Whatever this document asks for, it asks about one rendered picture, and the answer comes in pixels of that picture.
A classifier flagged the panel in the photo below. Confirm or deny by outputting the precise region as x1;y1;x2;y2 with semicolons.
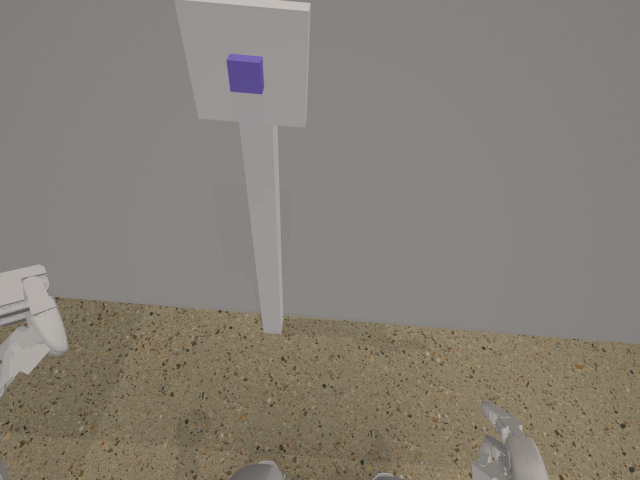
174;0;311;334

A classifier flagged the left robot hand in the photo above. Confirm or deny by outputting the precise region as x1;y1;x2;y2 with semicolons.
0;264;68;398

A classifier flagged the left robot shin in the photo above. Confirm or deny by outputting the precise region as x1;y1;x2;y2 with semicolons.
258;460;280;471

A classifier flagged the button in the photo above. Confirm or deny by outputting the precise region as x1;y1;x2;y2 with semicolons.
227;54;264;94

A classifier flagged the right robot hand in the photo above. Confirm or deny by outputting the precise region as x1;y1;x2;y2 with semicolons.
471;400;549;480

